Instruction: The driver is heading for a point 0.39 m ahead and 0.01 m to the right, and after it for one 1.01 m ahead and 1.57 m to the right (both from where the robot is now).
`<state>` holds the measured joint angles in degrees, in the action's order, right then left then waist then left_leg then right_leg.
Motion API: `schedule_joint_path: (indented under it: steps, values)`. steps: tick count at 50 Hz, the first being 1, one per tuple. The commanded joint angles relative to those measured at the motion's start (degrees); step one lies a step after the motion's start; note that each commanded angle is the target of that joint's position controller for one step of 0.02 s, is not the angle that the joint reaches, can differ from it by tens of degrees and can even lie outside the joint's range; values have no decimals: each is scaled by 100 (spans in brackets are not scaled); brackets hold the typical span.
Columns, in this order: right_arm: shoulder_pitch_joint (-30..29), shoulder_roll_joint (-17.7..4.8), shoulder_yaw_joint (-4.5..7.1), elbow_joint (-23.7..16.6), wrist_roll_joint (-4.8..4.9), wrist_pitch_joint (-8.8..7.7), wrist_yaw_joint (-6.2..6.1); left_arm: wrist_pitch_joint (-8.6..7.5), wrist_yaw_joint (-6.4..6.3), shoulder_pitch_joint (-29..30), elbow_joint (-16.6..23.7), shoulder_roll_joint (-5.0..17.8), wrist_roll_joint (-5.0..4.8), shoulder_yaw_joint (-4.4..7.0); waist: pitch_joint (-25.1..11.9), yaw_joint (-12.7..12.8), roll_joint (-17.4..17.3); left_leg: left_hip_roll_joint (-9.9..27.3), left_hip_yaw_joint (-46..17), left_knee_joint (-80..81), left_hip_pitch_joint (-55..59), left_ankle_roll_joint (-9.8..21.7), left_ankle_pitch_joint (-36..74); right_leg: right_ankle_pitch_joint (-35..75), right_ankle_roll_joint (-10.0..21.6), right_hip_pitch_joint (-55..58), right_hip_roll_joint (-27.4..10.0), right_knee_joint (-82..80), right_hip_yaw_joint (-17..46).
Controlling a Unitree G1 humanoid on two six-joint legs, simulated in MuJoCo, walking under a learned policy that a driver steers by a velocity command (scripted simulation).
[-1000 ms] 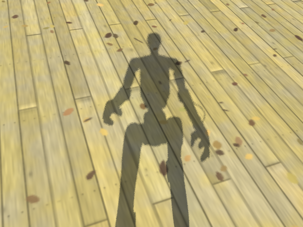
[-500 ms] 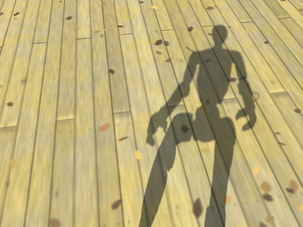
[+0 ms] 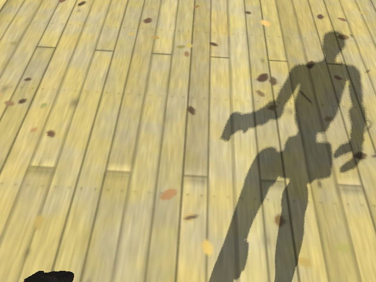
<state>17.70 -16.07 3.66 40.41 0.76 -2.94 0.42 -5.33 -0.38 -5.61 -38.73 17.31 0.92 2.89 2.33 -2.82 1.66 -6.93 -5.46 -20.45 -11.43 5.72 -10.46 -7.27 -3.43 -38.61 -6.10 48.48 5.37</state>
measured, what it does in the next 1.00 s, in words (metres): walks ahead: right foot, then left foot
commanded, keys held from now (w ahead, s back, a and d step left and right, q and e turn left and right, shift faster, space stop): w+q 0.14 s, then w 0.12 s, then w+e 0.74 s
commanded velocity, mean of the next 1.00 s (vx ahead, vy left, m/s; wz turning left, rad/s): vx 0.50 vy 0.00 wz -0.09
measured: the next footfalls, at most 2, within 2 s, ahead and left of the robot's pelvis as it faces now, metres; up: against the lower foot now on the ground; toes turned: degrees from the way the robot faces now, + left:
right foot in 0.20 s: +0.29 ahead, -0.15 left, +0.00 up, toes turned +10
left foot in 0.64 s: +0.48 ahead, +0.12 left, +0.00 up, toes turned +0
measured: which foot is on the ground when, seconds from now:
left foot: down 0.00-0.20, up 0.22-0.62, down 0.64-1.00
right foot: up 0.00-0.18, down 0.20-0.64, up 0.66-1.00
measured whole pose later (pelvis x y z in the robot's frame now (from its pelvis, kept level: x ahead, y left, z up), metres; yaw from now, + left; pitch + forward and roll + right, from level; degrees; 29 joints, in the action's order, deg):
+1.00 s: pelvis +0.51 -0.01 -0.01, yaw -10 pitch +1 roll +3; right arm 19.8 -16.8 4.7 46.3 0.1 -4.9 -0.1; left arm -1.6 2.1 -7.0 -38.1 17.5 -1.2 3.5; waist 1.7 -5.0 2.7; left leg -0.4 10.0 -14.1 0.7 -0.2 -15.9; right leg -1.7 -0.2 -39.1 -5.6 44.2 1.9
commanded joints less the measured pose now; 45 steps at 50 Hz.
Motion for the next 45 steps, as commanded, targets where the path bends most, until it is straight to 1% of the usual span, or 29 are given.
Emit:
schedule_joint_path:
  steps: [1,3,6,8,9,10,11,12,13,14,15,16,18,20,22,24,27,29,31,32,33,34,35,36,37,38,39,41,45]
  values:
    - [-70,-988,274,-370,47,-44,-95,-73,41,427,381,242,-38,25,-259,-50,-562,1100,-881,588,-517,775,821,1084,-90,846,401,-1143,-290]
    - [138,-1024,286,-292,68,-9,-102,-123,96,700,463,326,-107,46,-254,-163,-644,1212,-1149,429,-348,729,556,1176,-62,998,528,-1521,-236]
    - [240,-954,276,-253,81,40,-119,-200,163,704,502,554,-143,145,-296,-82,-788,1410,-1724,-55,176,619,317,648,112,1167,609,-1958,-79]
    - [98,-873,259,-281,59,68,-124,-255,167,183,371,648,-156,229,-397,241,-962,1399,-1853,-464,289,466,488,402,335,1777,619,-2231,-204]
    - [116,-651,186,-296,29,54,-116,-287,140,-330,252,776,-92,304,-717,471,-923,1159,-1645,-1034,179,292,801,431,532,2613,472,-2323,-182]
    - [167,-314,53,-381,-52,27,-98,-305,97,-1130,192,1054,12,375,-1442,793,-356,836,-1183,-2543,-399,64,210,165,928,3941,-453,-2265,717]
    - [992,-30,-40,-471,119,-34,-104,-231,136,-1703,-98,1554,72,513,-1999,482,1598,8,-423,-4394,-2426,-359,-2029,-1114,1931,5645,-1592,-2821,3417]
    - [971,-585,39,-329,180,-52,-125,-209,186,-1721,-93,1049,-108,419,-1669,634,1217,357,-610,-5189,-3267,-439,-2232,-2461,1966,5597,-1719,-3166,4153]
    - [319,-882,119,-377,151,-42,-120,-174,168,-1487,-54,690,-133,315,-944,787,638,550,-592,-5404,-3479,-447,-1707,-2378,1723,5005,-1460,-3217,3298]
    - [-124,-839,104,-487,49,-49,-128,-129,166,-1250,-30,600,-77,259,-592,725,252,722,-346,-5297,-3358,-452,-1341,-1710,1598,4392,-1169,-3255,2614]
    - [-417,-756,100,-596,-52,-95,-108,-91,169,-1081,-67,512,-60,213,-276,616,170,894,-210,-4952,-3303,-452,-1073,-1011,1617,3885,-936,-3351,2174]
    - [-446,-660,98,-630,-76,-126,-75,-85,164,-1007,-70,437,-33,164,-213,467,276,1056,-124,-4651,-3022,-451,-888,-461,1591,3540,-742,-3457,1858]
    - [-382,-456,49,-623,-70,-155,-41,-82,166,-1023,-120,414,-94,145,-286,351,465,1097,69,-4071,-2704,-522,-884,264,1678,3298,-546,-3582,1538]
    - [-638,-292,-26,-711,-109,-185,-30,-59,130,-1093,-189,610,-174,196,-267,373,421,1076,245,-3246,-2554,-628,-804,696,1764,3119,-494,-3690,1264]
    - [-1036,-151,-104,-777,-107,-235,2,-6,78,-1155,-257,801,-212,257,-236,476,375,978,331,-2324,-2143,-703,-175,799,1691,2857,-363,-3716,958]
    - [-1349,-194,-106,-796,-53,-272,45,50,55,-1312,-330,885,-232,281,-228,589,402,812,377,-1675,-1718,-773,503,778,1606,2690,-294,-3688,836]
    - [-1717,-342,-55,-896,8,-329,94,130,38,-1625,-446,879,-274,280,-204,679,415,685,290,-1104,-1351,-754,831,477,1495,2791,-391,-3491,1065]
    - [-1669,-477,15,-909,26,-373,100,174,14,-1647,-463,909,-285,293,-220,536,456,676,247,-749,-904,-642,783,168,1355,2815,-454,-3263,1290]
    - [-1046,-666,144,-745,-10,-386,41,195,-1,-1596,-434,742,-252,246,-467,156,423,741,300,-441,238,-429,664,243,1106,2523,-163,-2627,1209]
    - [-308,-928,242,-666,-96,-392,-23,167,12,-1457,-326,453,-190,147,-977,-238,144,1401,-275,-490,1359,-140,486,-15,885,1976,173,-1457,923]
    - [411,-1439,370,-583,-192,-314,-74,96,-2,-1816,-142,-8,-165,3,-1784,-324,-1199,2724,-1980,-358,3077,486,48,-1706,525,441,814,446,142]
    - [645,-1317,363,-407,-143,-253,-21,59,-18,-2000,-55,258,-316,40,-1872,-267,-1938,3227,-3564,195,3102,953,-1291,-2721,446,-580,738,1650,121]
    - [387,-914,251,-421,-87,-253,-10,91,-25,-1725,-115,664,-371,163,-1126,-267,-1266,2985,-3067,363,2499,802,-1706,-2278,429,-874,449,2161,289]
    - [103,-674,174,-435,-82,-248,-3,134,-15,-1427,-87,698,-331,189,-681,-183,-979,2723,-2293,444,1930,628,-1311,-1831,413,-845,295,2224,174]
    - [-199,-491,112,-418,-103,-252,15,178,-5,-1311,-85,622,-282,196,-399,-28,-808,2472,-1728,610,1407,550,-754,-1486,372,-684,163,2083,125]
    - [-405,-376,83,-386,-132,-266,24,229,14,-1242,-59,550,-252,213,-208,111,-867,2305,-1279,766,1004,495,-272,-1248,349,-507,29,1903,132]
    - [-525,-389,97,-353,-144,-288,23,280,39,-1242,-36,436,-259,198,-117,213,-927,2216,-917,921,684,459,65,-1080,322,-287,-49,1801,94]
    - [-553,-473,151,-258,-131,-355,12,342,70,-1117,49,266,-241,163,-83,275,-800,2192,-414,1109,496,527,730,-750,246,-233,-81,1629,33]
    - [-478,-719,238,-37,-122,-362,-44,339,158,-614,243,138,-209,94,-22,197,-550,2142,426,1207,589,503,1370,236,204,-225,-96,480,-64]
Keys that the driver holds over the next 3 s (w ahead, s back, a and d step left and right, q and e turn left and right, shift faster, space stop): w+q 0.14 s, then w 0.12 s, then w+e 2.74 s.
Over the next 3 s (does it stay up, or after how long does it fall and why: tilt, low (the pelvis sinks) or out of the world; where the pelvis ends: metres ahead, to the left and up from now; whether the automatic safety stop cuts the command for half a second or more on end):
stays up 1.31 -0.70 -0.01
